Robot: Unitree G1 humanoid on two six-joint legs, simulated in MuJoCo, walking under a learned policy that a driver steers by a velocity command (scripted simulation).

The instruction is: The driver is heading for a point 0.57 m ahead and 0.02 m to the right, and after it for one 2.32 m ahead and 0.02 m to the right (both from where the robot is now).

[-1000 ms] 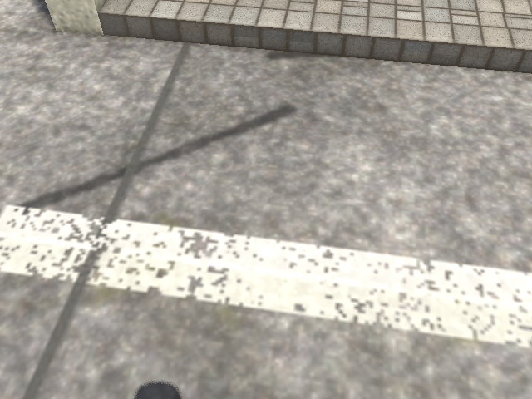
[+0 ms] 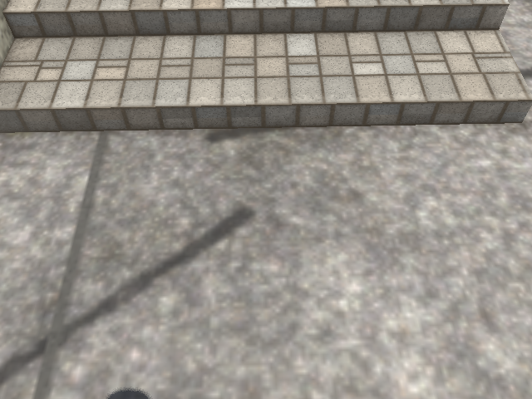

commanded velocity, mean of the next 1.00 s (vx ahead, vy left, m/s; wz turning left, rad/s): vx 0.50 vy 0.00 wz -0.26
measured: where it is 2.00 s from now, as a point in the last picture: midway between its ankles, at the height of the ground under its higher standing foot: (311, 192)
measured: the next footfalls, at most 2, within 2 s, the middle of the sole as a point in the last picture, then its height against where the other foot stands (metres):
left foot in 0.38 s outside the picture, level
right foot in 0.88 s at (355, 332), level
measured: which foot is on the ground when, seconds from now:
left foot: up 0.00-0.36, down 0.38-0.90, up 0.92-1.00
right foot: down 0.00-0.40, up 0.42-0.86, down 0.88-1.00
